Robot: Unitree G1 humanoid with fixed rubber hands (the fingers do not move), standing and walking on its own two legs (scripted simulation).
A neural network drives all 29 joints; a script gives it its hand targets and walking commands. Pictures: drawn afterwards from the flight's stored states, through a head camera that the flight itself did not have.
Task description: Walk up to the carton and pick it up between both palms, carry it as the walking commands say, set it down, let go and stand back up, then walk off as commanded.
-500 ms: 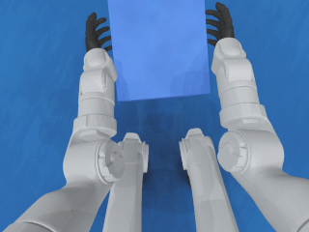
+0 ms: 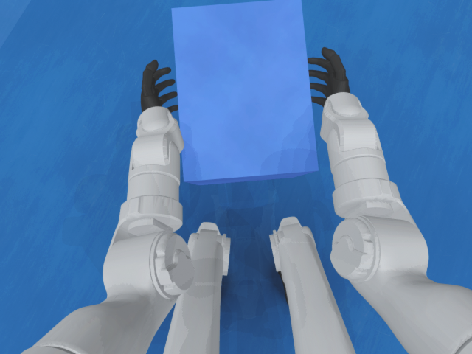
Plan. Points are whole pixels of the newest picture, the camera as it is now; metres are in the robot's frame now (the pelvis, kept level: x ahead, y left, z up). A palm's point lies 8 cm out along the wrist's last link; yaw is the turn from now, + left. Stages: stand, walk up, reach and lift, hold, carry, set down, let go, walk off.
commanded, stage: reach and lift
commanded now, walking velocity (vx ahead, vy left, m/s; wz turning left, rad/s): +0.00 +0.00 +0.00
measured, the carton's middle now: (241, 106) +0.51 +0.00 -0.13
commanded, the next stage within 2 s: none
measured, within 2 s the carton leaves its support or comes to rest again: neither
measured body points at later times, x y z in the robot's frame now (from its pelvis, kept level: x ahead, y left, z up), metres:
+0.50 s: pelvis +0.02 +0.00 +0.07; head +0.22 -0.01 +0.47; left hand +0.47 +0.14 +0.02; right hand +0.48 -0.15 +0.01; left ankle +0.10 +0.12 -0.49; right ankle +0.10 -0.13 -0.49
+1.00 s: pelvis +0.04 -0.01 +0.14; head +0.20 -0.01 +0.56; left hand +0.45 +0.14 +0.09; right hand +0.46 -0.15 +0.08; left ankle +0.10 +0.12 -0.49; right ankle +0.10 -0.13 -0.49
